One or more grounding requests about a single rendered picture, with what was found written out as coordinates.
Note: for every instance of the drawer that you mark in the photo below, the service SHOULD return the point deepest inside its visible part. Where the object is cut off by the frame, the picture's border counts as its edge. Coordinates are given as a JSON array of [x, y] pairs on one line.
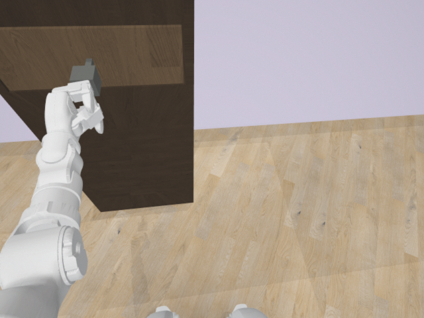
[[42, 57]]

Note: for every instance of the cabinet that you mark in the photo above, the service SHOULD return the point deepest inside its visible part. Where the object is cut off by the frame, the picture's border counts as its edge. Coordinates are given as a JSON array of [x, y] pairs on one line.
[[144, 158]]

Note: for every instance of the left robot upper arm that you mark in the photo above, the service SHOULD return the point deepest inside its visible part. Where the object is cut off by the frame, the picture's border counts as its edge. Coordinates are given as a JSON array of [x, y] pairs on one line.
[[38, 269]]

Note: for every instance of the robot left hand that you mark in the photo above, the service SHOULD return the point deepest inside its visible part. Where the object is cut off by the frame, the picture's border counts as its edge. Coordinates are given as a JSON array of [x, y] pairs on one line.
[[62, 115]]

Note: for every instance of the right robot shin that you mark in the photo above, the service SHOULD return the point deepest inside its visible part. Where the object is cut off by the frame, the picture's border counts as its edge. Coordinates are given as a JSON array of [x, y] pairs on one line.
[[239, 306]]

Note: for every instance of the robot shin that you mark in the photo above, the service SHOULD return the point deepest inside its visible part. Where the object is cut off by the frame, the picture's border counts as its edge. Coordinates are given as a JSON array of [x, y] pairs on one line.
[[162, 308], [239, 306]]

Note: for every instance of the robot left forearm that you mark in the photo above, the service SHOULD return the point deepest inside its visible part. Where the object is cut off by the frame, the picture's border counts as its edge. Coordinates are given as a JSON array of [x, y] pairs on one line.
[[57, 195]]

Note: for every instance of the handle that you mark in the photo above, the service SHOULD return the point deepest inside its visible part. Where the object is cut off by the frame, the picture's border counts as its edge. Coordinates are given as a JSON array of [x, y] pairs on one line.
[[87, 72]]

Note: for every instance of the left robot shin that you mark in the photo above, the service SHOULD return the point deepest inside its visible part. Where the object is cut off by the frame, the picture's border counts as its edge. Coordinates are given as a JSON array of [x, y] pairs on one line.
[[162, 308]]

